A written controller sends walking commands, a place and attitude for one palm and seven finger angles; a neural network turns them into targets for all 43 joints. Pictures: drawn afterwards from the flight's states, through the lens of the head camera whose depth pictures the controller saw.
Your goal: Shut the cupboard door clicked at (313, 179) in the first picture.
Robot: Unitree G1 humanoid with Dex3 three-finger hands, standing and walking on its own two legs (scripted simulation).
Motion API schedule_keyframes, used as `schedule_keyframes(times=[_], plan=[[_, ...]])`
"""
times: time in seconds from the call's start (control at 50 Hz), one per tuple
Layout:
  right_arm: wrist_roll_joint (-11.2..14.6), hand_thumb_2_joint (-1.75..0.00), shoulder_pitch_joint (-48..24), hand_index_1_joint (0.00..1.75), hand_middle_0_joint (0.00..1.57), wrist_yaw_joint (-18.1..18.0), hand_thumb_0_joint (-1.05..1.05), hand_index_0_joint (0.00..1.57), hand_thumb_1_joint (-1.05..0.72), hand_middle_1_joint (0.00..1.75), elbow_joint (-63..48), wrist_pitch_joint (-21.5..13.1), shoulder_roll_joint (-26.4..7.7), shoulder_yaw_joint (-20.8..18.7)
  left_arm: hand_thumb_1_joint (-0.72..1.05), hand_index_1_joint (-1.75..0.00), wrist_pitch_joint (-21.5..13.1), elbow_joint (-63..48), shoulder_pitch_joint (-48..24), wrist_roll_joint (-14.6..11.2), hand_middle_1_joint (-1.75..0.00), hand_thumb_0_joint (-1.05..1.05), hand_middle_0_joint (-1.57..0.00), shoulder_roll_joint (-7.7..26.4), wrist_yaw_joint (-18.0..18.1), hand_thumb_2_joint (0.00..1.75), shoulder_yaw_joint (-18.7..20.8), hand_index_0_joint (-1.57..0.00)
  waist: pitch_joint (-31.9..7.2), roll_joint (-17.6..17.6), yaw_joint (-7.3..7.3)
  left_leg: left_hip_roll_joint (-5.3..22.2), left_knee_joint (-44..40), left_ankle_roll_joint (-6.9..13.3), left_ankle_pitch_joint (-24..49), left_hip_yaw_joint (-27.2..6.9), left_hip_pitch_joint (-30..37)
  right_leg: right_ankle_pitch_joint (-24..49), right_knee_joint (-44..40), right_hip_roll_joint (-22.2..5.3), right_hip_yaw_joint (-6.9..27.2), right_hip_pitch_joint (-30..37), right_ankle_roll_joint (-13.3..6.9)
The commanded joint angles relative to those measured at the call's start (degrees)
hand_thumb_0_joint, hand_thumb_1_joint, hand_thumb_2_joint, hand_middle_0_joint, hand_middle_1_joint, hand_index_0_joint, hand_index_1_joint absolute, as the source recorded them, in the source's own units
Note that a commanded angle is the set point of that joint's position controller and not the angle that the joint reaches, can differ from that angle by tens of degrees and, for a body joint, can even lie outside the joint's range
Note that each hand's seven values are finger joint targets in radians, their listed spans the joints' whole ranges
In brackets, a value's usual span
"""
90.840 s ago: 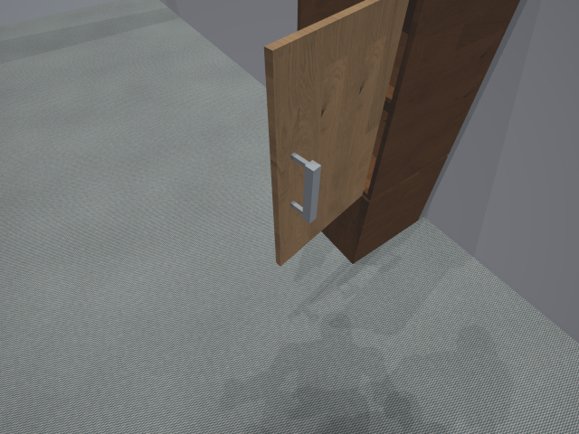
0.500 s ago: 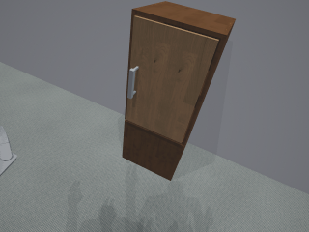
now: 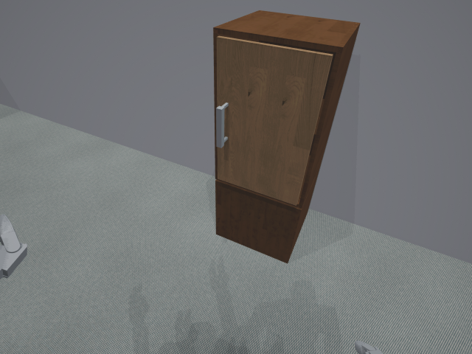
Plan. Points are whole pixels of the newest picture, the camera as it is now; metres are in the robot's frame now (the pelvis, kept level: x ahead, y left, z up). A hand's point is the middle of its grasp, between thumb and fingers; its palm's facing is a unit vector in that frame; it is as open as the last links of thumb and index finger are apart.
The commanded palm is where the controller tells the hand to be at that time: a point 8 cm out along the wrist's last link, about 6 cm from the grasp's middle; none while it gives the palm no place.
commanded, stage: stop stepping back and stand still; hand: left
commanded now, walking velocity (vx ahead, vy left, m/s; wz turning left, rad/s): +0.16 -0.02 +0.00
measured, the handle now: (223, 125) +0.93 +0.13 -0.05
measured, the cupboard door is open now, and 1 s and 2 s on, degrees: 0 0 0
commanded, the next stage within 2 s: let the arm hang, fingers relaxed in 1.00 s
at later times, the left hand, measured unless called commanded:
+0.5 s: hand (42, 243) +0.21 +0.30 +0.15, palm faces +0.40 -0.76 -0.51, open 7.4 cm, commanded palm +0.16 +0.33 +0.18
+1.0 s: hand (41, 225) +0.24 +0.31 +0.15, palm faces +0.40 -0.79 -0.47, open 7.4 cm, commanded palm +0.18 +0.35 +0.18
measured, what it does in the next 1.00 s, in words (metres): steps on the spot: left foot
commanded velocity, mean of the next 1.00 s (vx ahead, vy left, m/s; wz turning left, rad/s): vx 0.00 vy -0.04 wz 0.00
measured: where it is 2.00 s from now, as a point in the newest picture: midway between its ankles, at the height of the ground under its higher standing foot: outside the picture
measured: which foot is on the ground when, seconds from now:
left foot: up 0.00-0.14, down 0.16-1.00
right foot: down 0.00-1.00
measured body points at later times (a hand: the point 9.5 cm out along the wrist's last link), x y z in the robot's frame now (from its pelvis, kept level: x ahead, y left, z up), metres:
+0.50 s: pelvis +0.03 +0.03 +0.00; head +0.03 +0.02 +0.45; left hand +0.18 +0.34 +0.18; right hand +0.17 -0.19 -0.11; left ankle +0.00 +0.16 -0.71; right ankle +0.04 -0.05 -0.74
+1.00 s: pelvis +0.04 +0.05 +0.00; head +0.05 +0.05 +0.45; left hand +0.21 +0.35 +0.18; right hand +0.22 -0.17 -0.08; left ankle +0.04 +0.15 -0.73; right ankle +0.04 -0.05 -0.73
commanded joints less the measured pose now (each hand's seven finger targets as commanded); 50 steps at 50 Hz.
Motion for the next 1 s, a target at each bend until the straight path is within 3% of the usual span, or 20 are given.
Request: schedule_keyframes(times=[0.0,0.06,0.1,0.12,0.14,0.16,0.2,0.24,0.3,0.34,0.38,0.42,0.46,0.52,0.54,0.58,0.62,0.66,0.78,0.98], plan=[[-0.40,-0.90,-10.76,0.30,0.20,-2.49,0.00,0.20,-0.90,0.30,-10.85,-5.66,-6.55,-2.08,0.90,-0.30,-5.69,-20.14,-12.94,2.26,-0.30,0.00,-0.20,10.34,1.16,0.90,-2.66,-0.20,14.16,0.13,-1.98,-0.12,-12.21,1.10,-2.49,5.09,0.80,-15.35,-19.22,-16.41,18.45,-8.82,-5.08],[-0.78,-0.90,-9.41,0.30,0.20,-3.08,0.00,0.20,-0.90,0.30,-10.86,-7.05,-6.03,-2.46,0.90,-0.30,-6.84,-27.05,-12.66,2.16,-0.30,0.00,-0.20,14.72,2.51,0.90,2.64,-0.20,8.60,-3.60,-1.57,-1.24,-25.41,1.72,-3.06,6.93,12.22,-12.58,-13.62,-14.90,13.46,-6.02,-4.99],[-0.60,-0.90,-7.57,0.30,0.20,-3.31,0.00,0.20,-0.90,0.30,-11.69,-7.13,-6.59,-2.98,0.90,-0.30,-6.91,-29.33,-9.37,1.13,-0.30,0.00,-0.20,15.52,2.94,0.90,5.28,-0.20,4.75,3.68,-2.73,-2.12,-35.00,1.68,0.79,6.99,22.83,-8.54,-3.06,-10.39,8.68,-7.13,-1.99],[-0.37,-0.90,-6.59,0.30,0.20,-3.38,0.00,0.20,-0.90,0.30,-12.59,-7.02,-7.88,-3.56,0.90,-0.30,-7.35,-30.76,-6.66,0.37,-0.30,0.00,-0.20,15.57,3.12,0.90,6.62,-0.20,2.41,14.59,-3.15,3.16,-39.89,3.85,3.02,-2.10,28.55,-3.71,8.68,-6.20,5.77,-10.34,1.10],[-0.24,-0.90,-6.06,0.30,0.20,-2.96,0.00,0.20,-0.90,0.30,-13.66,-6.86,-8.79,-4.01,0.90,-0.30,-7.87,-30.30,-2.27,0.21,-0.30,0.00,-0.20,15.75,3.22,0.90,7.60,-0.20,1.54,25.28,-2.67,12.94,-41.17,6.65,15.21,-16.67,34.07,-8.23,17.95,-1.62,2.13,-19.44,4.25],[-0.71,-0.90,-6.42,0.30,0.20,-1.95,0.00,0.20,-0.90,0.30,-13.55,-6.85,-7.29,-3.48,0.90,-0.30,-8.44,-30.56,-2.58,0.67,-0.30,0.00,-0.20,16.09,2.69,0.90,7.52,-0.20,2.56,20.94,-2.93,16.21,-43.87,8.71,24.47,-20.80,33.48,-13.44,22.32,-0.30,4.89,-21.93,4.72],[-0.93,-0.90,-6.44,0.30,0.20,-1.10,0.00,0.20,-0.90,0.30,-12.21,-6.88,-6.90,-3.57,0.90,-0.30,-7.74,-25.78,0.26,0.01,-0.30,0.00,-0.20,16.88,1.47,0.90,10.50,-0.20,4.13,17.55,-3.16,15.19,-41.95,8.89,28.57,-15.01,27.72,-10.03,18.89,-2.11,6.41,-18.17,5.29],[0.14,-0.90,-5.83,0.30,0.20,0.07,0.00,0.20,-0.90,0.30,-12.57,-6.93,-7.14,-3.91,0.90,-0.30,-6.93,-22.97,4.82,-0.23,-0.30,0.00,-0.20,14.48,1.00,0.90,10.28,-0.20,3.23,16.47,-2.73,11.01,-37.69,6.05,29.11,-3.76,25.23,-1.79,9.02,-0.82,3.45,-11.18,5.64],[1.25,-0.90,-5.69,0.30,0.20,1.13,0.00,0.20,-0.90,0.30,-13.68,-6.00,-7.20,-3.60,0.90,-0.30,-5.96,-17.94,11.42,-0.62,-0.30,0.00,-0.20,12.27,0.36,0.90,8.43,-0.20,2.07,9.20,-2.56,7.87,-32.54,3.27,16.28,1.55,12.91,9.33,-2.54,-0.22,3.12,4.72,5.71],[1.51,-0.90,-5.82,0.30,0.20,1.40,0.00,0.20,-0.90,0.30,-13.77,-5.66,-6.50,-3.46,0.90,-0.30,-5.59,-14.87,12.33,-0.39,-0.30,0.00,-0.20,12.52,0.60,0.90,8.34,-0.20,0.68,-0.91,-2.80,1.67,-23.17,1.25,5.01,4.79,6.64,17.89,-4.40,-8.23,14.96,8.43,1.80],[1.95,-0.90,-5.31,0.30,0.20,1.32,0.00,0.20,-0.90,0.30,-13.12,-5.19,-6.09,-3.91,0.90,-0.30,-5.50,-14.58,11.77,-0.61,-0.30,0.00,-0.20,11.92,0.89,0.90,7.17,-0.20,0.23,-11.46,-2.63,-2.60,-13.14,-0.31,-9.63,2.61,4.87,20.45,-10.14,-16.50,26.04,5.78,-2.20],[1.42,-0.90,-7.14,0.30,0.20,0.79,0.00,0.20,-0.90,0.30,-12.88,-4.76,-5.77,-3.28,0.90,-0.30,-6.33,-17.25,9.49,0.08,-0.30,0.00,-0.20,13.18,1.38,0.90,7.40,-0.20,1.49,-10.07,-2.25,-1.44,-9.01,0.13,-11.68,-0.06,3.61,19.49,-10.44,-17.87,24.54,5.02,-3.01],[0.85,-0.90,-8.63,0.30,0.20,-0.02,0.00,0.20,-0.90,0.30,-12.88,-4.75,-4.91,-2.18,0.90,-0.30,-6.92,-19.85,5.07,0.89,-0.30,0.00,-0.20,13.87,1.96,0.90,7.60,-0.20,1.63,-7.36,-2.53,-1.04,-16.37,0.40,-8.18,0.67,6.59,21.47,-7.30,-16.01,19.15,4.03,-3.99],[0.26,-0.90,-8.49,0.30,0.20,-1.23,0.00,0.20,-0.90,0.30,-11.88,-5.32,-5.16,-2.01,0.90,-0.30,-8.01,-23.30,-0.76,0.98,-0.30,0.00,-0.20,14.02,2.53,0.90,6.83,-0.20,2.02,-2.67,-3.09,-3.16,-30.76,0.97,4.68,3.02,18.41,11.11,-6.82,-11.71,14.11,-1.83,-0.52],[0.19,-0.90,-8.71,0.30,0.20,-1.68,0.00,0.20,-0.90,0.30,-11.83,-5.65,-6.14,-2.64,0.90,-0.30,-8.46,-26.25,-2.96,0.96,-0.30,0.00,-0.20,15.08,2.65,0.90,6.98,-0.20,2.57,2.04,-3.09,-2.41,-34.61,1.02,7.27,1.72,21.66,7.87,-5.22,-10.71,12.83,-3.47,0.85],[0.20,-0.90,-8.86,0.30,0.20,-1.86,0.00,0.20,-0.90,0.30,-12.48,-6.19,-7.56,-3.18,0.90,-0.30,-8.78,-26.47,-2.19,1.07,-0.30,0.00,-0.20,13.58,2.59,0.90,6.02,-0.20,4.00,11.90,-1.64,5.98,-41.41,3.91,10.67,-9.22,21.56,2.74,0.83,-4.75,9.45,-5.27,4.59],[0.25,-0.90,-9.00,0.30,0.20,-1.48,0.00,0.20,-0.90,0.30,-12.27,-6.64,-6.15,-2.24,0.90,-0.30,-8.55,-24.32,-0.97,1.48,-0.30,0.00,-0.20,13.22,2.19,0.90,6.39,-0.20,6.35,16.65,-1.70,7.67,-44.36,4.72,10.34,-10.54,16.28,4.09,1.81,-2.29,7.27,-2.99,5.56],[0.38,-0.90,-8.12,0.30,0.20,-1.10,0.00,0.20,-0.90,0.30,-11.94,-7.04,-5.80,-2.11,0.90,-0.30,-8.84,-21.62,-0.41,1.70,-0.30,0.00,-0.20,11.65,1.52,0.90,5.47,-0.20,7.54,14.71,-1.74,6.75,-43.20,3.70,13.50,-7.75,12.94,6.53,-0.08,-2.70,6.70,0.82,5.55],[1.42,-0.90,-6.69,0.30,0.20,0.17,0.00,0.20,-0.90,0.30,-13.31,-5.49,-6.97,-3.12,0.90,-0.30,-7.46,-16.83,6.63,0.36,-0.30,0.00,-0.20,9.49,0.65,0.90,4.52,-0.20,-0.61,4.06,-2.65,2.58,-35.96,1.02,21.37,-1.97,16.39,24.25,-2.83,-5.49,9.79,6.52,4.21],[1.24,-0.90,-8.00,0.30,0.20,-1.13,0.00,0.20,-0.90,0.30,-15.03,-4.72,-6.33,-2.16,0.90,-0.30,-7.28,-22.02,4.84,-0.22,-0.30,0.00,-0.20,12.41,1.17,0.90,6.29,-0.20,0.26,6.55,-2.06,2.12,-38.75,1.56,15.50,-2.37,15.64,19.09,-3.16,-4.87,9.50,5.19,4.81]])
